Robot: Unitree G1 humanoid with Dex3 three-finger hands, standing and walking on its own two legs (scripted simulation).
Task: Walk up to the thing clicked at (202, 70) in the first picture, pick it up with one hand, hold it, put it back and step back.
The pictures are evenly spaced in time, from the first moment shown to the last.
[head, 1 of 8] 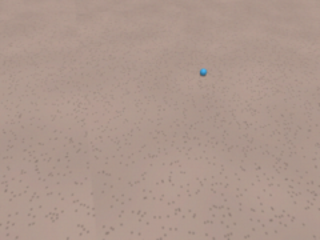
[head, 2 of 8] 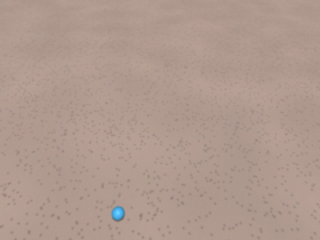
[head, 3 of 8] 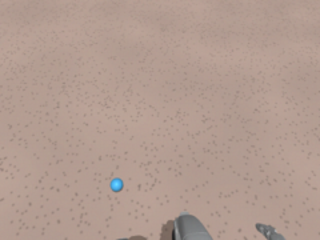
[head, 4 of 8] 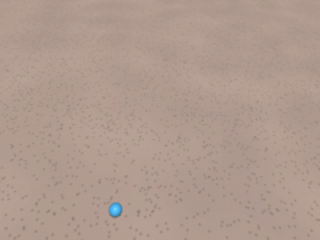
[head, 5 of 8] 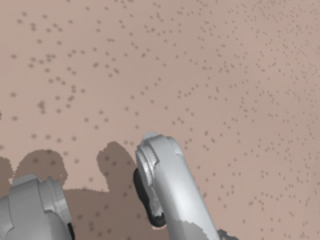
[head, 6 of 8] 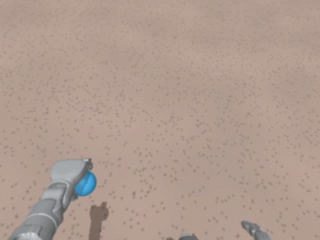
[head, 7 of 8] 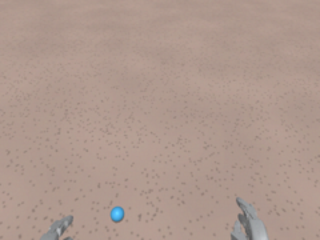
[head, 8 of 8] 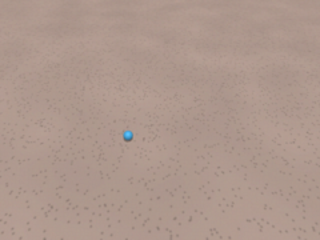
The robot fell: no
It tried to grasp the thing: yes
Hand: left
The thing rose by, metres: 0.66
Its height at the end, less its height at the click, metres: +0.00
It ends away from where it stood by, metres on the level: 0.01
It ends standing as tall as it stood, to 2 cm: yes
